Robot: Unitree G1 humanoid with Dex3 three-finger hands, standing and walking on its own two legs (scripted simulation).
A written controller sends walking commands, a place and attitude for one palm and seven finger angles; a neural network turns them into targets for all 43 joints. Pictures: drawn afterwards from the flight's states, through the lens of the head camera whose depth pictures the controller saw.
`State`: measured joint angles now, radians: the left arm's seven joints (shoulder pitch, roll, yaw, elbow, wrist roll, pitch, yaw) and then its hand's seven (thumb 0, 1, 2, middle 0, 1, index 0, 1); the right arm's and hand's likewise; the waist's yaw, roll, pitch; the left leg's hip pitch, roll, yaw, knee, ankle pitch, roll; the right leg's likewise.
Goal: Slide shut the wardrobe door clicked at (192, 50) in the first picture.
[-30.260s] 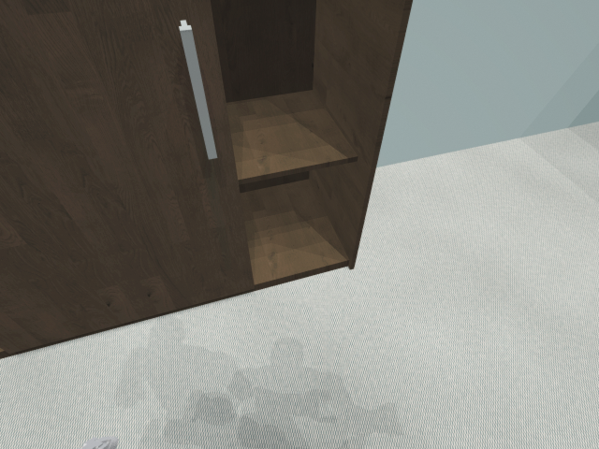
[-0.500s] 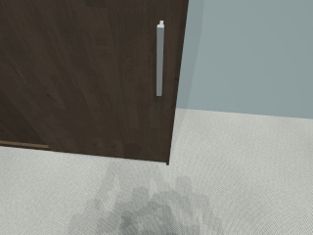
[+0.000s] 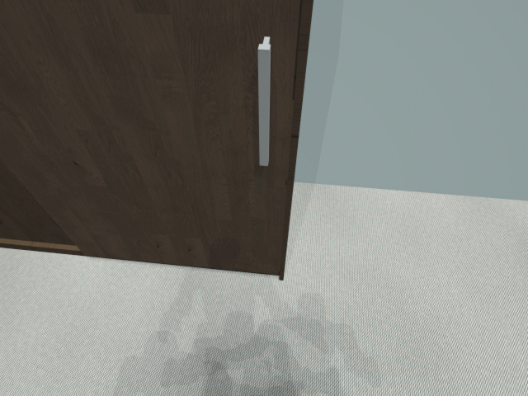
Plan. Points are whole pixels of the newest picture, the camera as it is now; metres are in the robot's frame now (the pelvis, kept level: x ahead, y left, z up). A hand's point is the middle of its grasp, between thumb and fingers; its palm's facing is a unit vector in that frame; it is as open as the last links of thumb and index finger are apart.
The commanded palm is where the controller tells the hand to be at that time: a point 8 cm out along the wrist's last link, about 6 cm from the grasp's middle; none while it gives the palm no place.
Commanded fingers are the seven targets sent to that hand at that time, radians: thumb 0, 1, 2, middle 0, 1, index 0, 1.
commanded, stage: stand and wait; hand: left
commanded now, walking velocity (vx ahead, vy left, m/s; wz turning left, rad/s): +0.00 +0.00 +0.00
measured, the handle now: (265, 108) +0.63 +0.03 +0.08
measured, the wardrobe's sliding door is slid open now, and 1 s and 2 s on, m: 0.00 0.00 0.00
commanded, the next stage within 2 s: none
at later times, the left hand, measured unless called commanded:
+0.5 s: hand out of the picture +0.09 +0.23 -0.16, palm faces -0.01 -0.94 -0.33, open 7.3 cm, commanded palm none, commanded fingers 0.00 0.90 0.90 -0.20 -0.30 -0.20 -0.30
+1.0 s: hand out of the picture +0.09 +0.23 -0.16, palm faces -0.03 -0.95 -0.32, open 7.3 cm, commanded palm none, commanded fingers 0.00 0.90 0.90 -0.20 -0.30 -0.20 -0.30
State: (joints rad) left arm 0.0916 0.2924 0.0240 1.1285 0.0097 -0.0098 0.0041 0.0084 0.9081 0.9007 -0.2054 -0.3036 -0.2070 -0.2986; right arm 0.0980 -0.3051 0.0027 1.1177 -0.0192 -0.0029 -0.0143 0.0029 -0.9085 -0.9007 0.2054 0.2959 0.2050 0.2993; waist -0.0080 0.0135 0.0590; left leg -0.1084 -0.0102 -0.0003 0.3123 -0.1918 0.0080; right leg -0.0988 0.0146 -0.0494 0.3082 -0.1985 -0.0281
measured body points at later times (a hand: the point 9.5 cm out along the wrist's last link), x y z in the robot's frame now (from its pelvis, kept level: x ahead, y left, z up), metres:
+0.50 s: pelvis +0.01 -0.01 +0.00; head +0.03 -0.01 +0.45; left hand +0.09 +0.28 -0.13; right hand +0.08 -0.29 -0.14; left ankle -0.02 +0.11 -0.75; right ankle -0.02 -0.10 -0.75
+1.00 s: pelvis +0.00 -0.01 +0.00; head +0.02 -0.01 +0.45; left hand +0.09 +0.28 -0.13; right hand +0.07 -0.30 -0.14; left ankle -0.02 +0.11 -0.75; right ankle -0.02 -0.10 -0.75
